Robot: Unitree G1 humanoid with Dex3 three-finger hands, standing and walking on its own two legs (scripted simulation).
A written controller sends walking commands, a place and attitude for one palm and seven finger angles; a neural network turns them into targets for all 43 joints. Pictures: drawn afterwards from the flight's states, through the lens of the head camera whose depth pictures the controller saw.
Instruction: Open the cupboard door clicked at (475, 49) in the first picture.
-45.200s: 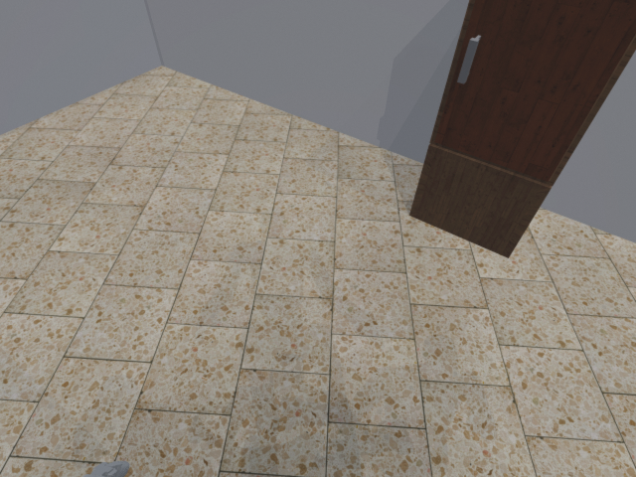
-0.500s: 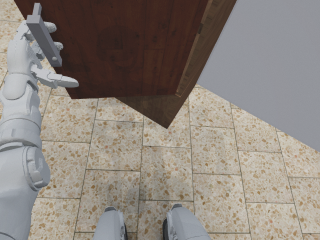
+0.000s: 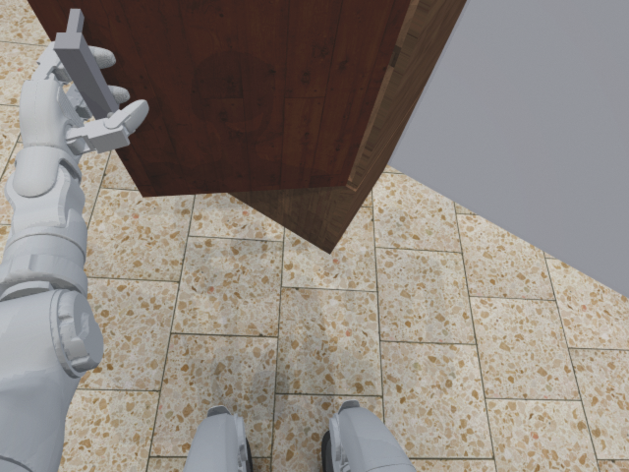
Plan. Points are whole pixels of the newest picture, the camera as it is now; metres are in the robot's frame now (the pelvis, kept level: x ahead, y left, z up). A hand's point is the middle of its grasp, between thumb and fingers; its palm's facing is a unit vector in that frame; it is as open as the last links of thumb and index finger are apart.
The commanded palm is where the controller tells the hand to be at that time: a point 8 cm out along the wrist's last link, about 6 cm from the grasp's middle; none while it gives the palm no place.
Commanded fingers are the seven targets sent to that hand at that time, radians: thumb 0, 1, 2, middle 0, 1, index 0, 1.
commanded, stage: close the thumb around the handle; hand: left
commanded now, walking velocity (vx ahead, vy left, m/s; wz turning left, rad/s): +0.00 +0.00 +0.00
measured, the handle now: (96, 75) +0.59 +0.22 +0.07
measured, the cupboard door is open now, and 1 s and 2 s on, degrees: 39 61 83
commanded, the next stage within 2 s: pull the door open along its arc in 0.24 s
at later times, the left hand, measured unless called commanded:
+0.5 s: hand (112, 118) +0.52 +0.19 +0.07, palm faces +0.04 -1.00 -0.01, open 6.0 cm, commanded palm +0.49 +0.23 +0.07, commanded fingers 0.00 0.90 0.90 -0.40 -1.35 -0.40 -1.35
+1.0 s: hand (162, 216) +0.39 +0.13 +0.07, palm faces +0.33 -0.94 +0.07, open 6.3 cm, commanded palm +0.34 +0.17 +0.07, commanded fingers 0.00 0.90 0.90 -0.40 -1.35 -0.40 -1.35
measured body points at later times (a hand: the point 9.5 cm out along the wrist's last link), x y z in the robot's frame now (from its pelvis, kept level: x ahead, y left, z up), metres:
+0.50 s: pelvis +0.00 +0.00 +0.00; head +0.15 +0.02 +0.43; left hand +0.52 +0.25 +0.07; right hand +0.00 -0.26 -0.10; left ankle +0.02 +0.11 -0.65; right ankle +0.00 -0.13 -0.65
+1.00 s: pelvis +0.02 +0.00 +0.02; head +0.09 +0.00 +0.47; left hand +0.37 +0.18 +0.07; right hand +0.14 -0.24 -0.09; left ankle +0.02 +0.11 -0.65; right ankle +0.00 -0.13 -0.65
